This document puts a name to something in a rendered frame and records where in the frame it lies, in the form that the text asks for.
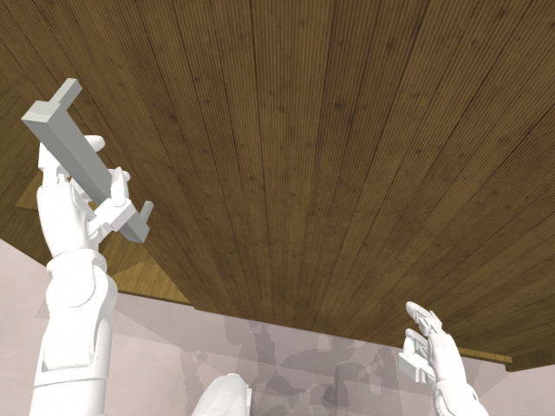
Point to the left robot forearm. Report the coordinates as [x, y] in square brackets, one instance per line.
[75, 353]

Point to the handle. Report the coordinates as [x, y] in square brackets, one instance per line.
[52, 125]

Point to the right robot hand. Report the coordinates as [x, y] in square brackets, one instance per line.
[438, 357]

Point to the wardrobe door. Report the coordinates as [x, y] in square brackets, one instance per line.
[525, 327]
[317, 164]

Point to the robot left thigh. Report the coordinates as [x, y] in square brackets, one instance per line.
[226, 396]

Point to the left robot hand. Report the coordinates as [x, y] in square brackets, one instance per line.
[64, 210]

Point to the right robot forearm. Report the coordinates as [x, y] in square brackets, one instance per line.
[456, 398]

